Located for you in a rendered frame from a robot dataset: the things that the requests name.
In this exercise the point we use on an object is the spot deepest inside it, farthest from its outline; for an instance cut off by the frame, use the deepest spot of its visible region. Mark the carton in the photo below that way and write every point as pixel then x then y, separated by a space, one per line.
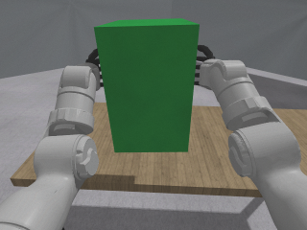
pixel 148 69

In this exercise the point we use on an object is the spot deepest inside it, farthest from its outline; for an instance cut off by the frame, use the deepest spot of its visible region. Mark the right robot upper arm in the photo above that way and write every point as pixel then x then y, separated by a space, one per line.
pixel 268 154

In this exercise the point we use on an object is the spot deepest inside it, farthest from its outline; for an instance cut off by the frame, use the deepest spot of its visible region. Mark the left robot upper arm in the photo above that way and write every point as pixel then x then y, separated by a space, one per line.
pixel 62 163

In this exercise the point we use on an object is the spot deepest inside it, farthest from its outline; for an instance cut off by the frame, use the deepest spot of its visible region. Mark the left robot hand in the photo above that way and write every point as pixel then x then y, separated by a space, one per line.
pixel 92 59

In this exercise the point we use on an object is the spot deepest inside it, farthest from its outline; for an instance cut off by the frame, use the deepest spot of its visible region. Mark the robot right forearm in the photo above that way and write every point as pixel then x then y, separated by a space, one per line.
pixel 241 104

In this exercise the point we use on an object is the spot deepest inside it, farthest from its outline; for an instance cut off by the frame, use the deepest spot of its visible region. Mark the table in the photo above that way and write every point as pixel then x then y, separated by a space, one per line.
pixel 205 169

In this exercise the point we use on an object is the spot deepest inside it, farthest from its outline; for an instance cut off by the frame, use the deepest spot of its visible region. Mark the right robot hand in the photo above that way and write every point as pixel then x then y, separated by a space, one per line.
pixel 209 55

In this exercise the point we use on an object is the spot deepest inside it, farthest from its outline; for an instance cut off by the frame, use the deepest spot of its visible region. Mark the robot left forearm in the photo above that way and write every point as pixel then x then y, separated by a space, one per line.
pixel 73 114

